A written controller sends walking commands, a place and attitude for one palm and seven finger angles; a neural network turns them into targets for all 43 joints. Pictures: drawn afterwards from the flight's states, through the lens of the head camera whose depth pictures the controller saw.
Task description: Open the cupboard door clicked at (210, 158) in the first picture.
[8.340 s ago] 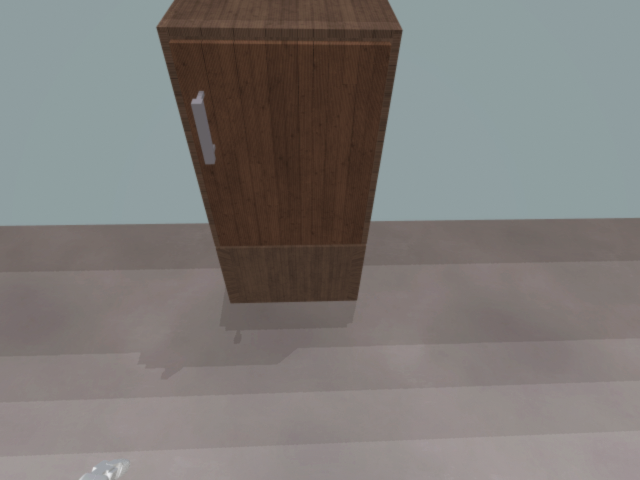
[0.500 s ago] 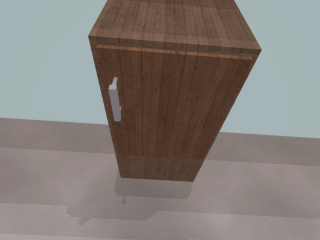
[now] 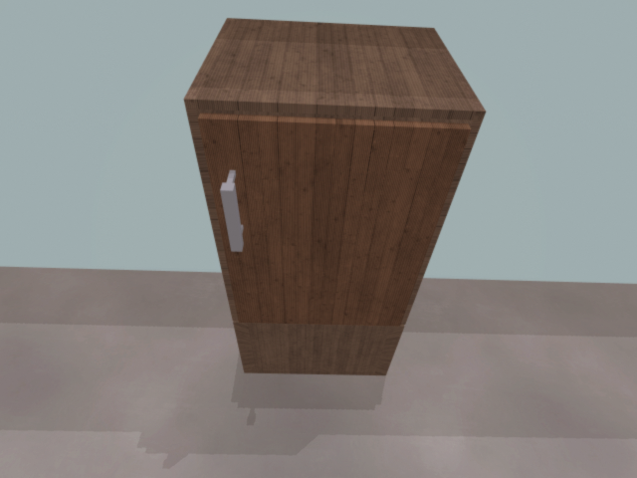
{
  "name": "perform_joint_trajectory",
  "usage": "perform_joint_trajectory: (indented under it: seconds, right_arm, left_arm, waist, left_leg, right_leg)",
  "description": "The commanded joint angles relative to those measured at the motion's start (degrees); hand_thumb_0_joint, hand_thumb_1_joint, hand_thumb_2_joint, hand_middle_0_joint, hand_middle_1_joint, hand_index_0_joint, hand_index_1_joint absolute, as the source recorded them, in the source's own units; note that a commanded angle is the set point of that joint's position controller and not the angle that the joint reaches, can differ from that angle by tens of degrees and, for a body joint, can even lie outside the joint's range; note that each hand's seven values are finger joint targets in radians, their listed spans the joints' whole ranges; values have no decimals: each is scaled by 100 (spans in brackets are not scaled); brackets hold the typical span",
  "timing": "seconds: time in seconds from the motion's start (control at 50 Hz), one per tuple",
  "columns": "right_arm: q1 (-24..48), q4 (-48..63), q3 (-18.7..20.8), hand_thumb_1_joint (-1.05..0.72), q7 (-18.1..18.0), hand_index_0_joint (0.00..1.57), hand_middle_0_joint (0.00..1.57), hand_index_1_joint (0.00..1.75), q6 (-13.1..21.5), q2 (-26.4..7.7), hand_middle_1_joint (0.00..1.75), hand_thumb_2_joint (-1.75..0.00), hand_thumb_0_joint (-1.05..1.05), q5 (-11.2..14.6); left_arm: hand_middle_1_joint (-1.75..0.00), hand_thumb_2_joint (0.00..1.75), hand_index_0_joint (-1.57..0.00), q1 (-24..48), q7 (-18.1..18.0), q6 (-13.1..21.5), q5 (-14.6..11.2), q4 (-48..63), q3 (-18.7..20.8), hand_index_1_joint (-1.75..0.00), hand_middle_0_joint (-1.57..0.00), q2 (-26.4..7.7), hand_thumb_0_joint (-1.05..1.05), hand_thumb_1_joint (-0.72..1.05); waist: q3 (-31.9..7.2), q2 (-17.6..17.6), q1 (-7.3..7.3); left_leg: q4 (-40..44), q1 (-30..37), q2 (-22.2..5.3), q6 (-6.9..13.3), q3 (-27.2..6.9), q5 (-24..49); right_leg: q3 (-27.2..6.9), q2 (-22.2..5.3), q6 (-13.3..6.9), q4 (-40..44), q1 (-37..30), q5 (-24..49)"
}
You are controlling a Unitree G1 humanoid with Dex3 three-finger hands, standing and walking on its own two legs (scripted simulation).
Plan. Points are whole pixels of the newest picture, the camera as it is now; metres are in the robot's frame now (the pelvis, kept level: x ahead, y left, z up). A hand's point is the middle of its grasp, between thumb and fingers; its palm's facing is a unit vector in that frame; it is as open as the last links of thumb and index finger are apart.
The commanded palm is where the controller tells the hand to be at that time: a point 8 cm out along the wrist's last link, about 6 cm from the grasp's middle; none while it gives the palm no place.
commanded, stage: come to a stop and stand still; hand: left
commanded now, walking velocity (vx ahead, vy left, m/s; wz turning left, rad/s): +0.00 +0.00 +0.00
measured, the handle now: (234, 211) +0.55 +0.18 +0.00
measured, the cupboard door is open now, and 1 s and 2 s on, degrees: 0 0 0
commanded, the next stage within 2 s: look again from close up in 0.50 s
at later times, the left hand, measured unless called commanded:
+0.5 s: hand out of the picture -0.09 +0.14 -0.17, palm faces +0.06 -0.99 -0.15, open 7.4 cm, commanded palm none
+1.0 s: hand out of the picture +0.03 +0.18 -0.18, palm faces +0.04 -0.98 -0.20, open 7.4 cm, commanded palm none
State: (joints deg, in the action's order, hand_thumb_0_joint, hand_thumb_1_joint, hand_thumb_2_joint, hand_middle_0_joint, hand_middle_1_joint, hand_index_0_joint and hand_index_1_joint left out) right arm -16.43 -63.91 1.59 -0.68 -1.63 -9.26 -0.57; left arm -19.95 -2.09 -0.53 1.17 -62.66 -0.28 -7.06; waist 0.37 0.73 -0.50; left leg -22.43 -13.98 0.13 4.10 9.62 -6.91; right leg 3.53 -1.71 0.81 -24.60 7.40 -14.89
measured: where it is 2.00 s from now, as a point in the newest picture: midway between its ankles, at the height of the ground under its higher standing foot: outside the picture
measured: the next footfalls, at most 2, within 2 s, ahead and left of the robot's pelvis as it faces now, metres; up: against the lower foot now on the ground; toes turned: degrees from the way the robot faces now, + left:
none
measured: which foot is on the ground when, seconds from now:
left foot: down 0.00-1.00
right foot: down 0.00-1.00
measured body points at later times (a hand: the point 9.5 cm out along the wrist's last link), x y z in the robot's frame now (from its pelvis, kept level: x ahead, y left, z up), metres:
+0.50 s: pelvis -0.01 +0.00 +0.00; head -0.02 +0.00 +0.45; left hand -0.09 +0.19 -0.16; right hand -0.04 -0.20 -0.17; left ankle +0.07 +0.07 -0.74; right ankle -0.02 -0.13 -0.74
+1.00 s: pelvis +0.01 +0.00 -0.01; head +0.00 +0.01 +0.44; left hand +0.03 +0.23 -0.16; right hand +0.02 -0.22 -0.16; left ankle +0.07 +0.07 -0.74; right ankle -0.02 -0.13 -0.74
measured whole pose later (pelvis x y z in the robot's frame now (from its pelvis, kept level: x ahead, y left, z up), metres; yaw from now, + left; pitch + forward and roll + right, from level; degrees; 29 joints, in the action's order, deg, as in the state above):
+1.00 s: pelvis +0.01 +0.00 -0.01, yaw +0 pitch +0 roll -1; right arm -18.3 -60.0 0.8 -0.7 -0.1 -9.1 -1.2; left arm -19.2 -2.5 1.5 1.3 -58.4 0.5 -8.8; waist -1.7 -0.6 -0.4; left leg -29.2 -19.0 1.2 5.1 7.3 -10.8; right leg 3.2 -1.9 0.5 -30.2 11.5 -18.7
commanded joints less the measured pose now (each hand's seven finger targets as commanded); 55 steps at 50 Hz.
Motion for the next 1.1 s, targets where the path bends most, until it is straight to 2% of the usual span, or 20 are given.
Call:
perform_joint_trajectory:
  seconds: [0.0,0.16,0.3,0.56,0.58,0.6,0.62,0.64,0.68,0.7,0.74,0.76,0.78,0.8,0.84,0.88,0.92,0.96,1.02,1.08]
  right_arm:
    - [-177,119,45,-90,-36,20,20,30,84,-428,30,-90,0,-22]
    - [-454,-3,76,-90,-66,20,20,30,86,-358,30,-90,0,-23]
    - [-601,-73,83,-90,-77,20,20,30,64,-216,30,-90,0,-24]
    - [-556,-47,67,-90,-80,20,20,30,93,-82,30,-90,0,-12]
    - [2,497,16,-90,18,20,20,30,138,-474,30,-90,0,-80]
    - [-293,659,43,-90,70,20,20,30,106,-213,30,-90,0,-75]
    - [-603,519,86,-90,76,20,20,30,54,-142,30,-90,0,-112]
    - [-863,457,40,-90,82,20,20,30,69,-59,30,-90,0,-115]
    - [-937,553,-40,-90,77,20,20,30,201,25,30,-90,0,-73]
    - [-858,598,-44,-90,47,20,20,30,264,-104,30,-90,0,-69]
    - [-583,764,16,-90,-2,20,20,30,262,-356,30,-90,0,-93]
    - [-385,772,30,-90,-14,20,20,30,238,-486,30,-90,0,-88]
    - [-251,787,46,-90,-24,20,20,30,227,-553,30,-90,0,-77]
    - [-192,822,50,-90,-28,20,20,30,225,-568,30,-90,0,-68]
    - [-162,798,37,-90,-25,20,20,30,246,-516,30,-90,0,-63]
    - [-249,767,26,-90,-20,20,20,30,264,-513,30,-90,0,-57]
    - [-329,708,12,-90,-14,20,20,30,277,-490,30,-90,0,-55]
    - [-347,643,2,-90,-12,20,20,30,315,-509,30,-90,0,-46]
    - [-264,631,-10,-90,-13,20,20,30,355,-576,30,-90,0,-36]
    - [-184,591,-28,-90,-23,20,20,30,402,-634,30,-90,0,-25]
  left_arm:
    - [-30,90,-20,-569,-60,41,22,75,129,-30,-20,-493,0,90]
    - [-30,90,-20,-869,-75,28,30,-57,145,-30,-20,-330,0,90]
    - [-30,90,-20,-1059,-88,47,36,-130,145,-30,-20,-211,0,90]
    - [-30,90,-20,-1196,-91,104,46,-137,140,-30,-20,-148,0,90]
    - [-30,90,-20,-1032,-220,209,155,-110,45,-30,-20,-463,0,90]
    - [-30,90,-20,-687,-192,219,93,248,123,-30,-20,-626,0,90]
    - [-30,90,-20,-302,-177,229,68,437,185,-30,-20,-672,0,90]
    - [-30,90,-20,-35,-175,280,42,553,196,-30,-20,-766,0,90]
    - [-30,90,-20,-226,-132,344,11,521,166,-30,-20,-604,0,90]
    - [-30,90,-20,-372,-117,332,-6,454,146,-30,-20,-474,0,90]
    - [-30,90,-20,-618,-111,208,21,431,156,-30,-20,-300,0,90]
    - [-30,90,-20,-740,-96,158,37,374,147,-30,-20,-281,0,90]
    - [-30,90,-20,-788,-82,130,58,337,137,-30,-20,-285,0,90]
    - [-30,90,-20,-822,-69,113,64,340,142,-30,-20,-284,0,90]
    - [-30,90,-20,-797,-57,147,67,374,132,-30,-20,-333,0,90]
    - [-30,90,-20,-652,-61,189,39,461,142,-30,-20,-422,0,90]
    - [-30,90,-20,-482,-64,205,23,519,139,-30,-20,-499,0,90]
    - [-30,90,-20,-395,-63,221,23,569,143,-30,-20,-592,0,90]
    - [-30,90,-20,-332,-52,244,15,581,135,-30,-20,-681,0,90]
    - [-30,90,-20,-260,-48,258,9,575,142,-30,-20,-787,0,90]
  waist:
    - [643,-325,37]
    - [510,-202,81]
    - [709,54,36]
    - [748,7,7]
    - [1260,656,151]
    - [706,692,-141]
    - [579,386,-396]
    - [282,-207,-506]
    - [-43,-364,-396]
    - [-44,-525,-257]
    - [333,-811,-20]
    - [514,-881,93]
    - [717,-807,155]
    - [837,-573,208]
    - [818,-212,244]
    - [626,137,157]
    - [520,120,63]
    - [339,32,39]
    - [195,142,31]
    - [50,1,29]
  left_leg:
    - [1041,-3,-750,-274,-1260,-1822]
    - [1241,-138,-791,-284,-1370,-2045]
    - [1064,-86,-694,-294,-1290,-1879]
    - [825,-26,-637,-273,-1270,-1662]
    - [-319,-940,-429,-514,-775,-1421]
    - [-984,-302,-269,-451,-774,-1519]
    - [-1668,57,-201,-401,-675,-1323]
    - [-1720,331,-219,-393,-669,-1099]
    - [-881,330,-283,-304,-845,-726]
    - [-526,119,-466,-211,-1117,-828]
    - [370,-751,-866,-1,-1807,-2136]
    - [734,-1122,-936,64,-2062,-2801]
    - [934,-1370,-971,105,-2158,-3087]
    - [1013,-1600,-977,127,-2130,-3198]
    - [866,-1456,-846,73,-1867,-2710]
    - [607,-1034,-727,-1,-1638,-2119]
    - [464,-646,-664,-45,-1490,-1739]
    - [423,-377,-686,-42,-1448,-1371]
    - [281,-137,-680,-42,-1347,-833]
    - [132,65,-680,-45,-1247,-153]
  right_leg:
    - [-486,-390,-205,678,844,-666]
    - [-327,-281,-216,449,696,-584]
    - [-484,-302,-249,611,1100,-981]
    - [-676,-336,-255,718,1423,-1126]
    - [-503,-389,-314,698,1256,-547]
    - [-1009,-758,-471,1048,2028,-2412]
    - [-1177,-959,-620,1201,2543,-2777]
    - [-991,-1052,-698,1046,2431,-2281]
    - [-662,-643,-624,272,1768,-1210]
    - [-514,-402,-538,-53,1526,-1021]
    - [-124,-60,-426,-454,1090,-1191]
    - [-64,29,-377,-619,907,-1129]
    - [-40,61,-355,-695,811,-954]
    - [-36,42,-348,-662,676,-817]
    - [-193,-71,-386,-354,608,-623]
    - [-416,-206,-425,-61,726,-648]
    - [-527,-286,-432,94,918,-676]
    - [-482,-321,-401,82,825,-336]
    - [-529,-381,-379,158,729,-4]
    - [-534,-424,-356,151,599,360]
